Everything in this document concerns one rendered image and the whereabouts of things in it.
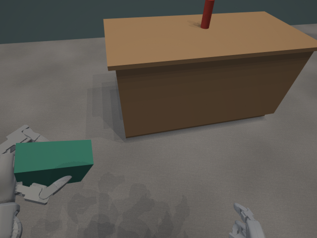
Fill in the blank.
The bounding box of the robot left forearm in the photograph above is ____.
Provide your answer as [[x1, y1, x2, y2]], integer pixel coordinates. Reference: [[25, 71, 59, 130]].
[[0, 202, 23, 238]]

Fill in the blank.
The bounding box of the right robot hand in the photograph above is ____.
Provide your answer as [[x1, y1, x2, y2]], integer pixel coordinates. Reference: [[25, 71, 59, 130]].
[[229, 203, 266, 238]]

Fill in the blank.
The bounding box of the sponge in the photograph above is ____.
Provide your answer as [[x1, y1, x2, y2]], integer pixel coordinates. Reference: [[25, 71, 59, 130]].
[[14, 140, 94, 187]]

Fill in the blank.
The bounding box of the left robot hand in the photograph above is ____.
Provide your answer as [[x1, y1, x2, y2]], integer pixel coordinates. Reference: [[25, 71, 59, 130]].
[[0, 125, 72, 205]]

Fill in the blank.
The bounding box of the table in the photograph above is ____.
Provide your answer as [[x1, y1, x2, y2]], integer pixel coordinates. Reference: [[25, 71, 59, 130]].
[[104, 11, 317, 138]]

